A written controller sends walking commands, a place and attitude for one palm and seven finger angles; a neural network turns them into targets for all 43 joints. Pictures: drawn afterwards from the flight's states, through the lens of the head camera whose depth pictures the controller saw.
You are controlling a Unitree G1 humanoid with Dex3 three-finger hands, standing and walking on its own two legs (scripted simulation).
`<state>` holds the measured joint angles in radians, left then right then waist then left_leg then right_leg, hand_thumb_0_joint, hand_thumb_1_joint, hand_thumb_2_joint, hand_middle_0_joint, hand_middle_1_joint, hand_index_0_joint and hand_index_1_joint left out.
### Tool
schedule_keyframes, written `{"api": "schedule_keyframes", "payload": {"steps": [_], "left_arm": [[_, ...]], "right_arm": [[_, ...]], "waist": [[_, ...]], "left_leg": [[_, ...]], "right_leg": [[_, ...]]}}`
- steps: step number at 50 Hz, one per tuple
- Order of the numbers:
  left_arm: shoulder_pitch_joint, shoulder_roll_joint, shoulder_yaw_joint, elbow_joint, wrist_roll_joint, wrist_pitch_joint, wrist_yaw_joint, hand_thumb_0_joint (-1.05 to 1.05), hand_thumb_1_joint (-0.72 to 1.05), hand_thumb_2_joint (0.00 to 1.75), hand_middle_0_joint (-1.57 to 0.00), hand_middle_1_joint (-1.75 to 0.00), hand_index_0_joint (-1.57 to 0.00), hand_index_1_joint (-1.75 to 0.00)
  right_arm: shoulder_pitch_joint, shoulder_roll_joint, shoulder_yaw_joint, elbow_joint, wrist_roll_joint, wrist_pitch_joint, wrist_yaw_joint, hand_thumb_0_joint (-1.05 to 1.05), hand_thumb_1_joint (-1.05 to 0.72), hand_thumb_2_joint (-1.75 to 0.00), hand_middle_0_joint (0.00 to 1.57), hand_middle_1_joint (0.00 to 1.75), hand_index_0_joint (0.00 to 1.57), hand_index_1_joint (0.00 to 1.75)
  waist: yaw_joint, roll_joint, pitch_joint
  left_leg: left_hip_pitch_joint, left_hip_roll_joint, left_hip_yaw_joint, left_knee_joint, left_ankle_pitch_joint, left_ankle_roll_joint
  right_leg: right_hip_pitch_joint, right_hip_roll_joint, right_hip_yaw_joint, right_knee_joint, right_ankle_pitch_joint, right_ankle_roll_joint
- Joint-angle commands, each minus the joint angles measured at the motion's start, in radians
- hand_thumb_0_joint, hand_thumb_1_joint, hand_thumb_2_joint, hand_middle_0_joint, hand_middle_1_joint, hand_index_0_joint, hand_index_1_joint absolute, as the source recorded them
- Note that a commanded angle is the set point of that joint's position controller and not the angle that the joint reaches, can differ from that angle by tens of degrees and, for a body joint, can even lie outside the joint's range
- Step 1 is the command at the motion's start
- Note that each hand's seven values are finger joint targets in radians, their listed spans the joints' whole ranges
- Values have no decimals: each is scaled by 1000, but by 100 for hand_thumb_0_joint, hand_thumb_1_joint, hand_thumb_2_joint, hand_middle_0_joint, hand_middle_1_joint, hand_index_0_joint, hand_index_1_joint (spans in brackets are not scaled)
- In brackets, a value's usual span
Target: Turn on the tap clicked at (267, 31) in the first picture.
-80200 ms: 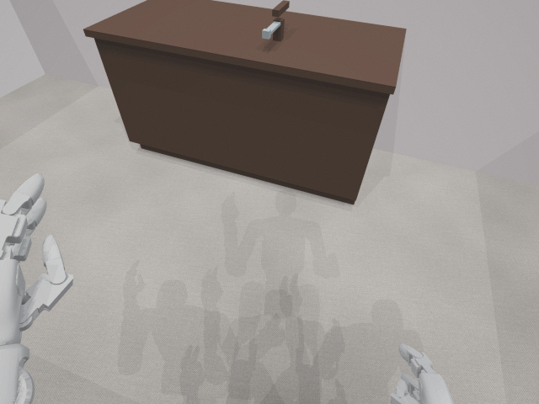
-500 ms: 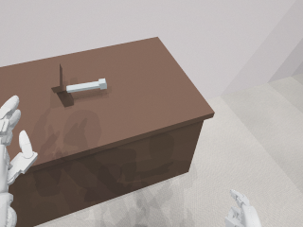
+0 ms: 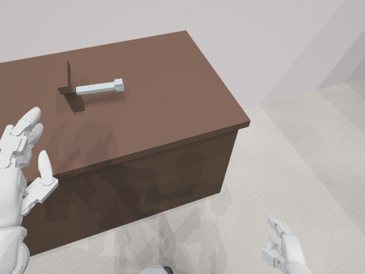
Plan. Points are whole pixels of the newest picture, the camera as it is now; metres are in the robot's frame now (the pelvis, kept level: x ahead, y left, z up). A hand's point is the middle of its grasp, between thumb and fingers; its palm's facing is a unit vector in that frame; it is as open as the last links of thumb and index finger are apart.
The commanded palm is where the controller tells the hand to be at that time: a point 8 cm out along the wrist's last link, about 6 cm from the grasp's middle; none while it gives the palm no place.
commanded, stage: step back with the hand held close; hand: left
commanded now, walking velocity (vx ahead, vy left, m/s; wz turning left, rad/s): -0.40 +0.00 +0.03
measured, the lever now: (119, 85) +0.63 +0.27 +0.02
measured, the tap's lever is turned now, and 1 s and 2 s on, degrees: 83 83 83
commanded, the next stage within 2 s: stop stepping back and stand still in 0.30 s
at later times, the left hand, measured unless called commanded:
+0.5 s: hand out of the picture +0.07 +0.22 +0.17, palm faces +0.40 -0.82 -0.41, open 7.4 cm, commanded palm +0.03 +0.26 +0.18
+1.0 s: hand out of the picture +0.01 +0.23 +0.17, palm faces +0.49 -0.80 -0.36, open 7.4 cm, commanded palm -0.04 +0.27 +0.18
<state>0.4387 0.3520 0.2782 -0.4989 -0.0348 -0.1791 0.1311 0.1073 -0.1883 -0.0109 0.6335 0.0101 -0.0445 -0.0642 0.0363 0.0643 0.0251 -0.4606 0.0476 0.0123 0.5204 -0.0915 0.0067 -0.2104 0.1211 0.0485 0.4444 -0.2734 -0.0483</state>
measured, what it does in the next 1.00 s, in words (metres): walks backwards: left foot, then right foot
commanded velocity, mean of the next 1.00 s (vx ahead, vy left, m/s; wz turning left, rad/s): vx -0.04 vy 0.01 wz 0.01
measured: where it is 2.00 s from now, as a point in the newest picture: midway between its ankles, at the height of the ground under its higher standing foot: outside the picture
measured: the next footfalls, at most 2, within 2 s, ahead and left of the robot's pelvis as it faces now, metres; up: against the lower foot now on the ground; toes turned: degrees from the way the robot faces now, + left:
left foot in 0.58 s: -0.11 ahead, +0.12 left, +0.00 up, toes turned +6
right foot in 0.76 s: -0.09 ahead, -0.09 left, +0.00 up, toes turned +6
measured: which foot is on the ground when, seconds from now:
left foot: down 0.00-0.36, up 0.38-0.56, down 0.58-1.00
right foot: down 0.00-0.64, up 0.66-0.74, down 0.76-1.00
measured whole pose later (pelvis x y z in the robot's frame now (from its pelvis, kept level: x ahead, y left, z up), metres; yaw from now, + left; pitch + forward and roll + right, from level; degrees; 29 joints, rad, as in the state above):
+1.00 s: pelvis -0.18 -0.02 +0.00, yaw +5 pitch -2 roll +0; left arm 0.45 0.32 0.30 -0.42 -0.03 -0.16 0.16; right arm 0.25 -0.23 -0.01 0.66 -0.01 -0.10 -0.07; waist -0.01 0.03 -0.02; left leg -0.25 0.02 0.01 0.54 -0.36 0.04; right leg -0.27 0.06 -0.02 0.53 -0.22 -0.06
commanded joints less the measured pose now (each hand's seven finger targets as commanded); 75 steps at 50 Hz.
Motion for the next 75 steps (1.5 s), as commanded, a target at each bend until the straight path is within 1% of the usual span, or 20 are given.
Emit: {"api": "schedule_keyframes", "payload": {"steps": [1, 6, 8, 11, 15, 17, 18, 20, 22, 26, 31, 35, 38, 42, 45, 48, 50, 52, 59, 75], "left_arm": [[57, 248, 212, -178, -22, -63, 17, 0, 90, 90, -20, -30, -20, -30], [60, 234, 188, -164, -42, -54, 17, 0, 90, 90, -20, -30, -20, -30], [43, 214, 154, -180, -44, -45, 16, 0, 90, 90, -20, -30, -20, -30], [-13, 198, 148, -199, -22, -25, 30, 0, 90, 90, -20, -30, -20, -30], [-16, 222, 169, -224, -16, -1, 39, 0, 90, 90, -20, -30, -20, -30], [-59, 233, 152, -250, -1, -15, 37, 0, 90, 90, -20, -30, -20, -30], [-54, 232, 143, -239, 8, -12, 44, 0, 90, 90, -20, -30, -20, -30], [-61, 238, 158, -243, 12, -7, 36, 0, 90, 90, -20, -30, -20, -30], [-50, 218, 166, -166, 8, -12, 44, 0, 90, 90, -20, -30, -20, -30], [-74, 170, 134, -82, 2, 2, 60, 0, 90, 90, -20, -30, -20, -30], [-55, 165, 145, -144, 0, -22, 56, 0, 90, 90, -20, -30, -20, -30], [-164, 166, 129, -155, 33, -22, 50, 0, 90, 90, -20, -30, -20, -30], [-138, 152, 123, -113, 25, -30, 50, 0, 90, 90, -20, -30, -20, -30], [-110, 163, 128, -94, 12, -23, 42, 0, 90, 90, -20, -30, -20, -30], [-146, 195, 159, -130, 8, -40, 45, 0, 90, 90, -20, -30, -20, -30], [-100, 161, 145, -121, -6, -41, 49, 0, 90, 90, -20, -30, -20, -30], [-104, 155, 146, -122, -7, -45, 52, 0, 90, 90, -20, -30, -20, -30], [-91, 156, 154, -101, 5, -38, 50, 0, 90, 90, -20, -30, -20, -30], [-103, 151, 126, -130, 1, -33, 36, 0, 90, 90, -20, -30, -20, -30], [-13, 159, 151, -155, -14, -24, 42, 0, 90, 90, -20, -30, -20, -30]], "right_arm": [[-49, -107, -49, -181, -3, -18, -20, 0, -90, -90, 20, 30, 20, 30], [-24, -136, -45, -193, 8, 9, -35, 0, -90, -90, 20, 30, 20, 30], [-29, -155, -46, -196, -2, -5, -28, 0, -90, -90, 20, 30, 20, 30], [-43, -165, -52, -184, -16, -44, -31, 0, -90, -90, 20, 30, 20, 30], [-87, -172, -56, -186, -14, -56, -34, 0, -90, -90, 20, 30, 20, 30], [-49, -139, -60, -167, -12, -48, -27, 0, -90, -90, 20, 30, 20, 30], [-25, -140, -76, -144, -6, -51, -22, 0, -90, -90, 20, 30, 20, 30], [2, -125, -63, -132, -30, -47, -12, 0, -90, -90, 20, 30, 20, 30], [-6, -105, -39, -155, -15, -42, -23, 0, -90, -90, 20, 30, 20, 30], [24, -144, -31, -154, -7, -52, -46, 0, -90, -90, 20, 30, 20, 30], [15, -154, -17, -172, 4, -81, -44, 0, -90, -90, 20, 30, 20, 30], [3, -149, -25, -139, -8, -112, -32, 0, -90, -90, 20, 30, 20, 30], [9, -146, -31, -112, -23, -121, -24, 0, -90, -90, 20, 30, 20, 30], [32, -131, -48, -107, -15, -111, -5, 0, -90, -90, 20, 30, 20, 30], [25, -123, -35, -115, -13, -113, -5, 0, -90, -90, 20, 30, 20, 30], [16, -137, -30, -132, -18, -112, -17, 0, -90, -90, 20, 30, 20, 30], [5, -157, -33, -153, -12, -111, -19, 0, -90, -90, 20, 30, 20, 30], [1, -141, -22, -142, -2, -109, -21, 0, -90, -90, 20, 30, 20, 30], [22, -136, -39, -143, -7, -132, -2, 0, -90, -90, 20, 30, 20, 30], [-5, -141, -31, -177, -8, -111, -12, 0, -90, -90, 20, 30, 20, 30]], "waist": [[-28, -108, -206], [-31, 22, -278], [-23, 117, -255], [-15, 153, -184], [-2, 59, -112], [-20, -172, -130], [-10, -278, -130], [-44, -190, -147], [-53, -152, -152], [-50, -114, -127], [-39, 141, -72], [-40, 61, -10], [-45, 50, -12], [-43, -265, -59], [-50, -140, -69], [-45, -35, -64], [-33, 54, -49], [-31, 79, -5], [-38, -115, -98], [-28, -10, -156]], "left_leg": [[156, -38, -13, 115, -65, -12], [395, 80, -96, -76, 503, 39], [325, 160, -167, -208, 349, 72], [55, 232, -256, -349, -133, 137], [-88, 127, -163, -283, -454, 66], [123, -57, -21, 120, -357, -34], [162, -115, -1, 429, -315, -49], [44, -93, -49, 591, -334, -31], [79, -48, -11, 415, -320, -20], [260, -56, 6, -58, -304, 20], [27, 114, -259, -389, -723, 93], [-14, 126, -215, -330, -672, 108], [48, 63, -126, -162, -495, 72], [-15, -45, -4, 344, -337, 16], [107, -10, -11, 172, -339, 22], [282, 11, -62, -105, -323, 55], [230, 131, -240, -220, -381, 94], [51, 122, -223, -297, -598, 79], [223, -14, -25, 22, -155, 19], [306, 37, -49, -121, 119, 11]], "right_leg": [[-28, -273, 131, -59, 761, 60], [-91, -105, 11, 21, 413, 127], [-96, -61, 13, 133, -31, 95], [28, -54, 44, 301, -124, 65], [58, -71, 7, 42, -83, 39], [-267, -284, 315, -290, -304, -50], [-405, -435, 453, -372, -295, -117], [-300, -395, 290, -252, 64, -105], [-176, -344, 190, -172, 183, -82], [-135, -250, 158, -176, -140, -10], [4, -79, -24, 87, -103, 77], [44, -70, -65, 135, -31, 77], [33, -118, 14, -43, -66, 15], [-2, -381, 453, -276, -341, -117], [-58, -366, 290, -188, -182, -110], [-142, -219, 150, -91, -222, -21], [-109, -114, 38, 39, -77, 38], [-8, -89, -2, 48, -98, 60], [-20, -250, 207, -180, 16, -4], [88, -154, 35, -64, 338, 35]]}}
